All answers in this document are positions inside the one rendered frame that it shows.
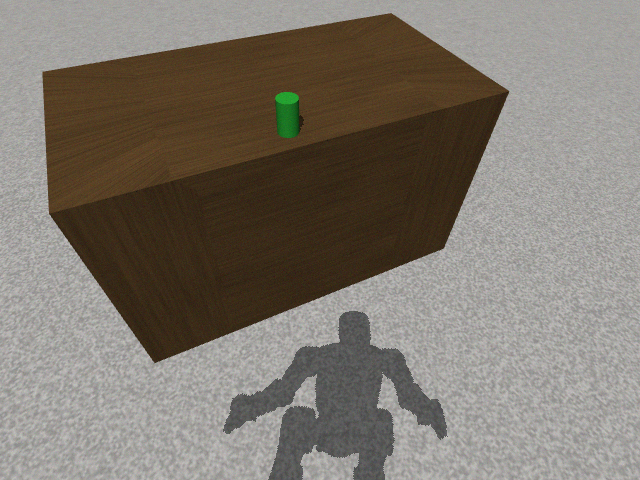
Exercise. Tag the can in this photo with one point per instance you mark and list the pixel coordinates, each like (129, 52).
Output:
(287, 114)

